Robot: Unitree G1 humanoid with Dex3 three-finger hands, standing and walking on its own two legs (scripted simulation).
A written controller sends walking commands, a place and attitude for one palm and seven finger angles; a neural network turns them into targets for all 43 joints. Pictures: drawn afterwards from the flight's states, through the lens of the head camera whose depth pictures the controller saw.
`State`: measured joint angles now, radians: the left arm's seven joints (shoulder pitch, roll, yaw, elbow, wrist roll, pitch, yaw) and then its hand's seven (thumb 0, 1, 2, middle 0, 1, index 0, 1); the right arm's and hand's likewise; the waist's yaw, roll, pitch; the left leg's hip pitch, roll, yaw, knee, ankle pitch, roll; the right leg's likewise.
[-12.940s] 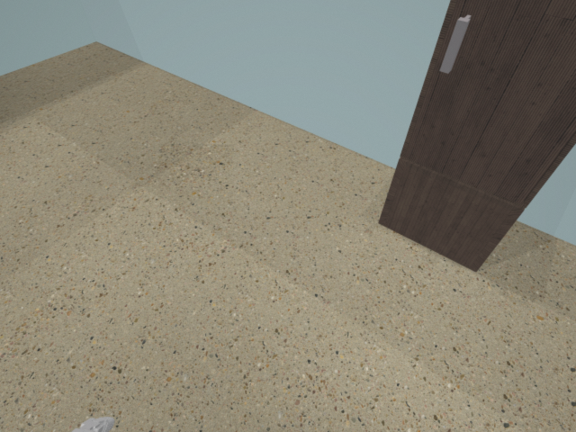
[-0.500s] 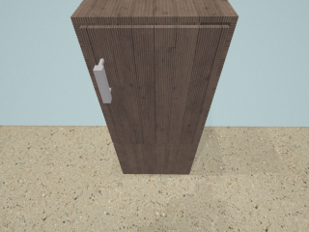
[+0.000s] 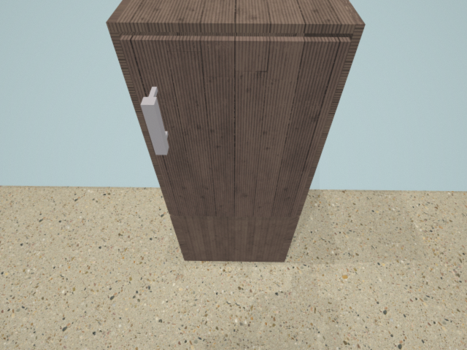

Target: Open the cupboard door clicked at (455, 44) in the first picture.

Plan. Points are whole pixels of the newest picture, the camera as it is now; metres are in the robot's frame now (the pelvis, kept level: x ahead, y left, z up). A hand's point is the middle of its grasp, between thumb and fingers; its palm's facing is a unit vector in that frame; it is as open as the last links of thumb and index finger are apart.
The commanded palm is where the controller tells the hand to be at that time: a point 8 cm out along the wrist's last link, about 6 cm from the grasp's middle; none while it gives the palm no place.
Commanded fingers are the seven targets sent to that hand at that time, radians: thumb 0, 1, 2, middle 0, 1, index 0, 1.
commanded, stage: raise the hand with hooked fingers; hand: left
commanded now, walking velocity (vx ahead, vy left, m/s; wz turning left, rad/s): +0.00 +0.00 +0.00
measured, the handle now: (158, 121) +0.54 +0.20 +0.08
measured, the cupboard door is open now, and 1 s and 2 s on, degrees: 0 0 0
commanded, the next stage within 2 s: none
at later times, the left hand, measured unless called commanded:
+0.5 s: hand (109, 346) +0.13 +0.21 -0.04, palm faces +0.14 -0.99 -0.02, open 9.0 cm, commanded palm +0.13 +0.26 -0.01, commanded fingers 0.00 0.29 0.64 -0.24 -0.69 -0.24 -0.69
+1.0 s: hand (76, 291) +0.19 +0.26 +0.03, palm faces +0.06 -1.00 -0.07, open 12.1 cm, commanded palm +0.16 +0.31 +0.04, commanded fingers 0.00 -0.29 0.39 -0.28 -1.07 -0.28 -1.07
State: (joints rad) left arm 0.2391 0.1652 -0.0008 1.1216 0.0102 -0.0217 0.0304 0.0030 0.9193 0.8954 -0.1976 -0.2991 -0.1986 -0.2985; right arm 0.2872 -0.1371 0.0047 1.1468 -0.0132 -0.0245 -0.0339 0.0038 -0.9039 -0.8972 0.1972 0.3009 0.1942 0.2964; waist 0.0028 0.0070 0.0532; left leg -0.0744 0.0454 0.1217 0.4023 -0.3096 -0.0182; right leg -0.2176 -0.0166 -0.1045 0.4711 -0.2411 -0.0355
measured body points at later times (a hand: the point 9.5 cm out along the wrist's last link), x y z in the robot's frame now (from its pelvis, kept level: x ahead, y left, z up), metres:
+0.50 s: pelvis -0.05 +0.01 -0.07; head +0.01 +0.02 +0.38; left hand +0.12 +0.26 -0.03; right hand +0.21 -0.22 -0.09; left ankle -0.06 +0.12 -0.74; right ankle +0.01 -0.09 -0.74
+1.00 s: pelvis -0.04 +0.03 -0.04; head +0.00 +0.03 +0.41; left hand +0.18 +0.31 +0.03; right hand +0.12 -0.22 -0.12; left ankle -0.06 +0.12 -0.74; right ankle +0.01 -0.09 -0.74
